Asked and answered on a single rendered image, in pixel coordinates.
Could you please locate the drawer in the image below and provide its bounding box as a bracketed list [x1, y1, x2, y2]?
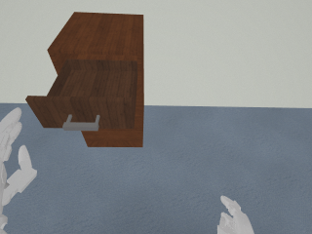
[25, 58, 137, 129]

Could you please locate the cabinet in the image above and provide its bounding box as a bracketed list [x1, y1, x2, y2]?
[47, 12, 144, 147]

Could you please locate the right robot hand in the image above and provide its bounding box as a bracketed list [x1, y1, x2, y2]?
[217, 195, 254, 234]

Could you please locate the left robot hand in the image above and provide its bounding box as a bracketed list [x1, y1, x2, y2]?
[0, 107, 37, 215]

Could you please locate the handle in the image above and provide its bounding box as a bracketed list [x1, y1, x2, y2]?
[62, 114, 100, 132]

